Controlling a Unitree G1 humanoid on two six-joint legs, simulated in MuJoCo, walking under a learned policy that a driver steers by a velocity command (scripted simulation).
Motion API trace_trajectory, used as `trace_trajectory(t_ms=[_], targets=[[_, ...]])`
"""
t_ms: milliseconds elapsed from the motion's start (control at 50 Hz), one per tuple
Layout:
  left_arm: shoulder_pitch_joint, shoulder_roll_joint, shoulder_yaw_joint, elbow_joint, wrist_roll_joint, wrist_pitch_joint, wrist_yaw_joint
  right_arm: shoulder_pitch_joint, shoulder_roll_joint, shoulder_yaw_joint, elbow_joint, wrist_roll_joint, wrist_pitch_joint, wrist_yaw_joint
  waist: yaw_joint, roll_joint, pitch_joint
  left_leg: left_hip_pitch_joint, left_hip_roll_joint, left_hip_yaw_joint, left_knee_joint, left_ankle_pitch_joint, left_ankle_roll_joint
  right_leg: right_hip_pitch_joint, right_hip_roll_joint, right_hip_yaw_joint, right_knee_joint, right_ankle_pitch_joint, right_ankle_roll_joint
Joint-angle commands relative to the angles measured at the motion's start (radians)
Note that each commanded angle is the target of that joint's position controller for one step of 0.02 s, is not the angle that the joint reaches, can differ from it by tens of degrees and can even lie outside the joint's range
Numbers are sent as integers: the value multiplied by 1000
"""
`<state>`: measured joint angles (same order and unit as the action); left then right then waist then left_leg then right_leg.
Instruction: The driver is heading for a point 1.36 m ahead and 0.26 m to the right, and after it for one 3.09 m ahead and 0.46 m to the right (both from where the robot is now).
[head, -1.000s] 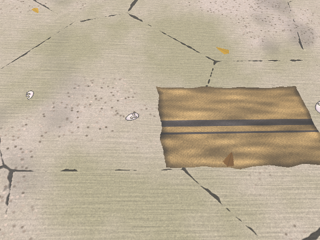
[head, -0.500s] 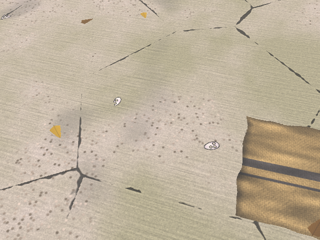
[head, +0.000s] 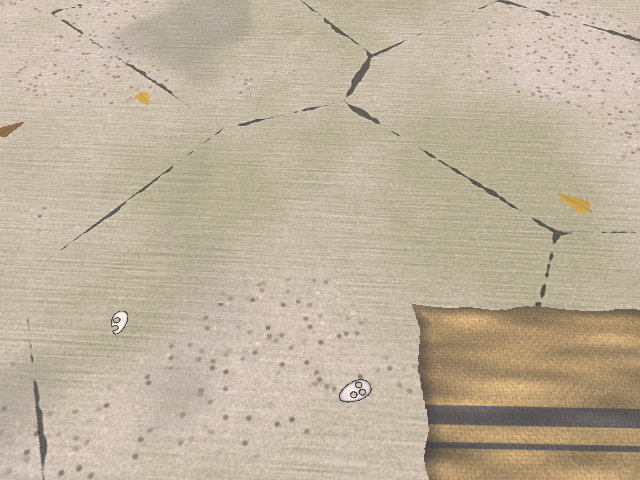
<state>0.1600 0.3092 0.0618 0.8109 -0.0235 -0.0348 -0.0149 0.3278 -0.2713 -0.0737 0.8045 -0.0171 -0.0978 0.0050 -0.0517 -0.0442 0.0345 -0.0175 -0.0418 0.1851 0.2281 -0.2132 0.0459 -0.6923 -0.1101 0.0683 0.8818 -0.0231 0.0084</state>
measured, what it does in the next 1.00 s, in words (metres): walks ahead, turning right: right foot, then left foot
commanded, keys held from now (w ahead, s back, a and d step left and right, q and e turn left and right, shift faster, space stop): w+e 0.58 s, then w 0.42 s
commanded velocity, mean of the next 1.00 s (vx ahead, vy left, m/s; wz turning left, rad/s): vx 0.50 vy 0.00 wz -0.43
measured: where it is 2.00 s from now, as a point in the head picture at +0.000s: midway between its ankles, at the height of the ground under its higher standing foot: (428, 233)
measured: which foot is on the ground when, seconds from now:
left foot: down 0.00-0.20, up 0.22-0.66, down 0.68-1.00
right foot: up 0.00-0.18, down 0.20-0.70, up 0.72-1.00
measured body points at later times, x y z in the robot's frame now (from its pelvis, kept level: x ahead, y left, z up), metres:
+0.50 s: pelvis +0.29 -0.07 +0.00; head +0.32 -0.10 +0.45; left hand +0.44 +0.19 -0.10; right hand +0.41 -0.38 -0.09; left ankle +0.48 +0.09 -0.68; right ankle +0.25 -0.13 -0.75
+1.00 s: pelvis +0.58 -0.11 +0.00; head +0.61 -0.12 +0.45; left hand +0.86 +0.03 -0.09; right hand +0.47 -0.37 -0.12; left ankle +0.59 -0.01 -0.74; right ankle +0.62 -0.31 -0.69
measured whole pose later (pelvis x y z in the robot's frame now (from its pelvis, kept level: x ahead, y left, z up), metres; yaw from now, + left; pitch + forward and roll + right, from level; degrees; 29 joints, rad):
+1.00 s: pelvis +0.58 -0.11 +0.00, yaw -26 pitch +2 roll +1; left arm 0.14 0.29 0.04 0.68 -0.01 -0.06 -0.01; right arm 0.37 -0.27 -0.05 0.84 0.01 -0.09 0.02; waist -0.08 -0.04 0.03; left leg -0.10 -0.06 0.01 0.26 -0.19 0.05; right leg -0.62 -0.09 0.05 0.79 -0.15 0.01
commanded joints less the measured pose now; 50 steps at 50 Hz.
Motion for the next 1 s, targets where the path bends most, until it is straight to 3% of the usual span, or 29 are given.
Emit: trace_trajectory(t_ms=[20, 100, 140, 180, 200, 220, 240, 260, 280, 300, 320, 340, 360, 400, 500, 560, 640, 660, 680, 700, 720, 740, 760, 780, 800, 840, 880, 920, 1000], targets=[[-67, 11, -9, -74, 6, -11, -22, -68, -151, -34, -63, 8, -15, -14, 8, 67, 63, -89, 282, -46, -141, 261, 122, 53, -6, -37, -141, 123, -10], [-167, 21, -12, -138, 4, -11, -45, -5, -178, -47, -25, 29, 17, -17, -20, 62, 85, 88, 327, -9, -71, 357, 107, -13, 11, -82, -242, 30, -52], [-161, 41, -2, -160, 2, -9, -54, -11, -200, -53, -22, 35, 35, -22, 5, 89, 52, 143, 334, 16, 26, 619, 88, 42, 56, -133, -259, -68, -84], [-34, 93, 28, -147, -3, -2, -52, -28, -225, -57, -29, 38, 55, -30, 86, 129, -50, 149, 320, 39, 249, 940, 61, 231, 138, -191, -247, -169, -130], [122, 144, 59, -110, -6, 0, -41, -45, -222, -53, -36, 43, 61, -34, 174, 116, -132, 62, 283, 62, 459, 923, 28, 461, 181, -190, -309, -125, -167], [272, 235, 94, -80, -6, 14, -19, -24, -184, -35, -54, 22, 52, -38, 226, 5, -227, -187, 237, 61, 769, 584, -22, 769, 66, 24, -335, -114, -228], [230, 317, 102, -95, -11, 6, -15, 68, -40, 8, -103, -5, 22, -21, 93, -219, -310, -627, 13, -68, 1097, -361, -86, 1062, -170, 607, -445, -314, -418], [249, 233, 76, -122, -2, -9, -21, -46, -121, 0, -114, 34, -18, -7, 172, -85, -389, -731, 17, -282, 1177, -387, -64, 1103, -215, 760, -576, -388, -423], [217, 184, 63, -115, 5, -23, -23, -134, -159, -10, -145, 66, -38, 0, 178, -43, -248, -799, 62, -284, 1144, -290, -40, 1009, -193, 616, -600, -310, -375], [160, 159, 56, -121, 1, -31, -22, -147, -149, -6, -143, 54, -49, -6, 133, 33, -159, -769, 106, -279, 1057, -204, -29, 865, -147, 495, -595, -202, -342], [97, 126, 47, -133, 3, -32, -19, -146, -154, -12, -133, 26, -50, -14, 92, 50, -106, -707, 135, -276, 972, -156, -37, 736, -109, 403, -601, -87, -320], [63, 104, 38, -152, 17, -34, -13, -125, -159, -18, -128, 16, -40, -14, 59, 28, -95, -637, 154, -285, 936, -121, -44, 654, -84, 353, -621, -2, -315], [51, 103, 37, -161, 20, -34, -10, -113, -155, -20, -129, 11, -28, -12, 43, 19, -89, -603, 156, -281, 901, -106, -58, 607, -72, 332, -640, 49, -319], [64, 119, 41, -156, 13, -37, 1, -116, -127, -14, -134, 3, -8, -12, 35, 23, -69, -584, 152, -256, 815, -72, -91, 530, -51, 265, -657, 142, -321], [128, 152, 51, -135, 2, -22, 28, -303, -71, 13, -184, 5, -6, -4, 102, -21, -25, -511, 82, -224, 431, 252, -127, 430, 44, 160, -643, 58, -240], [184, 155, 53, -115, -3, -13, 31, -377, -90, 10, -207, 24, -17, 11, 133, -37, -22, -464, 48, -237, 319, 311, -119, 458, 19, 222, -610, -33, -222], [199, 134, 50, -100, 4, -5, 37, -327, -135, -7, -194, 25, -35, 25, 100, -78, -31, -430, 60, -256, 261, 208, -61, 592, -49, 311, -499, -18, -196], [187, 125, 47, -101, 6, -3, 36, -265, -144, -15, -177, 21, -39, 23, 63, -86, -47, -350, 51, -232, 230, 194, -35, 595, -36, 305, -448, 58, -181], [186, 93, 35, -105, 12, -4, 31, -168, -172, -30, -154, 11, -44, 18, 16, -69, -116, -192, 67, -234, 219, 192, 2, 577, 18, 266, -316, 138, -153], [202, 48, 14, -122, 29, -5, 30, -21, -220, -40, -142, -2, -44, 11, -39, 33, -265, 61, 222, -403, 246, 158, 66, 461, 80, 196, -45, -17, -117], [370, -17, -4, -127, -6, -17, 27, 68, -302, -65, -87, -3, -31, 21, 27, 388, -367, 364, 423, -888, 138, -78, 247, 98, 231, 92, 287, -510, -42], [337, 83, 8, -105, -18, -21, 29, 65, -202, -43, -92, 28, -29, 29, -9, 276, -300, 341, 430, -999, 60, -344, 232, -38, 172, 142, 399, -543, -37], [201, 136, 23, -126, -15, -22, 28, 11, -147, -27, -99, 30, -25, 25, -35, 172, -161, 220, 388, -844, 47, -328, 189, -73, 136, 129, 418, -452, -39], [124, 128, 21, -146, -2, -24, 31, -43, -136, -18, -107, 16, -18, 24, -19, 97, -97, 104, 345, -724, 38, -209, 165, -50, 100, 86, 392, -387, -39], [82, 114, 21, -161, 13, -30, 28, -71, -119, -11, -101, 11, -14, 23, -3, 90, -42, 15, 312, -642, 20, -87, 169, -41, 71, 73, 332, -340, -36], [101, 81, 18, -159, 12, -32, 19, -80, -93, 0, -92, 6, -17, 19, 34, 141, -43, -57, 259, -537, -13, 59, 160, 39, 30, 47, 244, -293, -33], [98, 47, 8, -161, 13, -29, 15, -62, -108, -2, -75, 20, -20, 17, 39, 146, -43, -79, 256, -479, -41, 146, 179, 45, 19, 17, 162, -290, -20], [32, 24, -4, -186, 21, -31, 13, -46, -144, -11, -59, 27, -17, 11, 26, 128, -24, -90, 263, -434, -71, 199, 194, 25, 7, -3, 42, -229, -4], [-86, 7, -17, -207, 16, -42, 0, -12, -173, -15, -32, 34, -2, 5, -13, 118, -6, -107, 223, -320, -85, 241, 160, 95, 29, -40, -204, -5, 5]])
